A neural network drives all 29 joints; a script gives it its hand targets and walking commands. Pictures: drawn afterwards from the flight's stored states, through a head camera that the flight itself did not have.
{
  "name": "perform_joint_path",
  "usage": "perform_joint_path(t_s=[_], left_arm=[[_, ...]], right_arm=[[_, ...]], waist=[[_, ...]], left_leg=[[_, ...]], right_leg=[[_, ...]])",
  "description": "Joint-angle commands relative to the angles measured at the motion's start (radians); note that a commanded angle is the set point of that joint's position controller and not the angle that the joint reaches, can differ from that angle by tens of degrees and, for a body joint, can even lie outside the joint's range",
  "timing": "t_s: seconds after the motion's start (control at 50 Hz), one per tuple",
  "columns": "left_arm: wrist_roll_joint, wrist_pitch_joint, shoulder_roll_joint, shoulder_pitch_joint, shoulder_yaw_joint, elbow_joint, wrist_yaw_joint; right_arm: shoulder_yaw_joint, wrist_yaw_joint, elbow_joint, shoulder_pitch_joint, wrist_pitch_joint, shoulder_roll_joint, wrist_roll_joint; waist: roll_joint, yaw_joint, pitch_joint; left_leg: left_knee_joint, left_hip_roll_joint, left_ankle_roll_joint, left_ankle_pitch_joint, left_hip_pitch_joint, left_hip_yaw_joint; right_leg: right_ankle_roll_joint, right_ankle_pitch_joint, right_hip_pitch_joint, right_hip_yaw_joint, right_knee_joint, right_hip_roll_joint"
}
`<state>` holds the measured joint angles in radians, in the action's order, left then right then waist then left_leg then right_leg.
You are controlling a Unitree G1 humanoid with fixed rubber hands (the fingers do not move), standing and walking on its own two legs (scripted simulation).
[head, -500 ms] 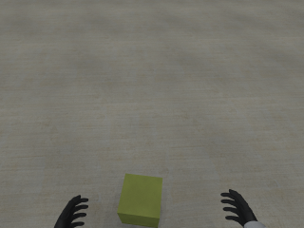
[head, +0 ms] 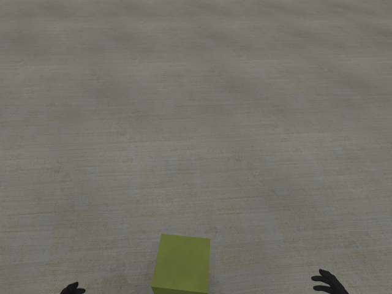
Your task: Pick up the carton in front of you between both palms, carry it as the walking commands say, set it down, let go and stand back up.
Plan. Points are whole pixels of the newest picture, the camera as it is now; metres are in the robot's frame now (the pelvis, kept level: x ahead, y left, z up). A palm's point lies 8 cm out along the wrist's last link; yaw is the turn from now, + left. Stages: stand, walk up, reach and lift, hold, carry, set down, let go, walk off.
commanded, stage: stand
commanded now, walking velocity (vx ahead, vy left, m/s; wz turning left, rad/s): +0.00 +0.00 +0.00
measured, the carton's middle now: (183, 270) +0.36 +0.05 -0.65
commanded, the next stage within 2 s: none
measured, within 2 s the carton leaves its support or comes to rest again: neither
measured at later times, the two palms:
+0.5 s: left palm out of the picture +0.08 +0.30 -0.10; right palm out of the picture +0.09 -0.30 -0.09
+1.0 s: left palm out of the picture +0.06 +0.31 -0.10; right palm out of the picture +0.07 -0.30 -0.09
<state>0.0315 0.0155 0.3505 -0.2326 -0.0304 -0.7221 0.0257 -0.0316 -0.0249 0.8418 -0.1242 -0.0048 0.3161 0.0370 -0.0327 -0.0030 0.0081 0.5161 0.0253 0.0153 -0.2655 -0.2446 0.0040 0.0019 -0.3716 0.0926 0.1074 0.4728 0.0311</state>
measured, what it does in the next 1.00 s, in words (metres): stands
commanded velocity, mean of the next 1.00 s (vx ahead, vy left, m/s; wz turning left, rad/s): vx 0.00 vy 0.00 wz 0.00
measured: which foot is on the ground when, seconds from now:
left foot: down 0.00-1.00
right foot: down 0.00-1.00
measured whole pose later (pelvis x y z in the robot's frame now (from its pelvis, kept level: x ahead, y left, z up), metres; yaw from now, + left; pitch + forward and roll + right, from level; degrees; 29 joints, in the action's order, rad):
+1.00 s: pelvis -0.02 +0.00 +0.01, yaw +0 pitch -2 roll +0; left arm 0.02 -0.01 0.39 -0.18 -0.01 -0.97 0.02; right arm -0.02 -0.01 1.06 -0.09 -0.01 0.37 0.02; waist -0.02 0.00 0.03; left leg 0.40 0.02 0.02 -0.17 -0.18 0.01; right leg 0.00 -0.28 0.03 0.10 0.36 0.03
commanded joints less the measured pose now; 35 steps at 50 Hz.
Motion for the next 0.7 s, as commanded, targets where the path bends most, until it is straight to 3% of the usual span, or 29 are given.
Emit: perform_joint_path(t_s=[0.0, 0.68], left_arm=[[-0.001, -0.015, 0.142, 0.006, -0.033, 0.038, 0.005], [-0.008, -0.030, 0.185, 0.050, -0.011, -0.162, 0.000]], right_arm=[[-0.035, -0.004, -0.035, 0.040, -0.015, 0.163, -0.002], [-0.022, 0.007, 0.144, 0.068, -0.017, 0.213, -0.019]], waist=[[0.028, 0.001, -0.057], [0.031, 0.008, -0.003]], left_leg=[[-0.050, -0.108, 0.006, 0.325, 0.162, 0.104], [-0.154, -0.126, 0.009, 0.208, 0.164, 0.131]], right_leg=[[-0.008, 0.341, 0.114, 0.036, -0.067, -0.086], [0.010, 0.241, 0.083, 0.067, -0.168, -0.110]])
